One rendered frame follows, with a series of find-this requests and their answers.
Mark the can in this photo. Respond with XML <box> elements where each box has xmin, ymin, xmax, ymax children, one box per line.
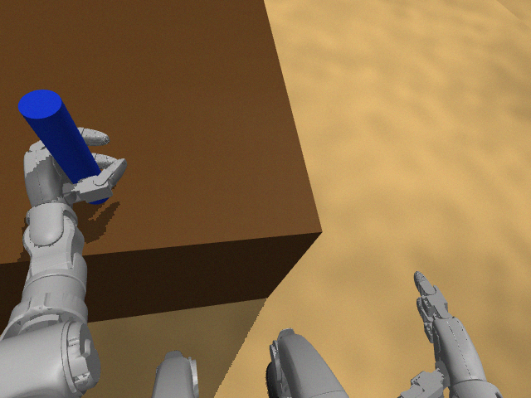
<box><xmin>18</xmin><ymin>90</ymin><xmax>109</xmax><ymax>205</ymax></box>

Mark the left robot arm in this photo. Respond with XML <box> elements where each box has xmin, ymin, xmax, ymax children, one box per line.
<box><xmin>0</xmin><ymin>202</ymin><xmax>100</xmax><ymax>398</ymax></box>

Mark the right robot hand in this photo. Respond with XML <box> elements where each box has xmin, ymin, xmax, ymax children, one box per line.
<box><xmin>398</xmin><ymin>271</ymin><xmax>487</xmax><ymax>398</ymax></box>

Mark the right robot arm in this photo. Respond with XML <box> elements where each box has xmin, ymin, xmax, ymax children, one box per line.
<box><xmin>449</xmin><ymin>380</ymin><xmax>503</xmax><ymax>398</ymax></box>

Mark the left robot hand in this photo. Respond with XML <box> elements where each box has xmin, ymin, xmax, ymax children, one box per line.
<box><xmin>23</xmin><ymin>127</ymin><xmax>127</xmax><ymax>209</ymax></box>

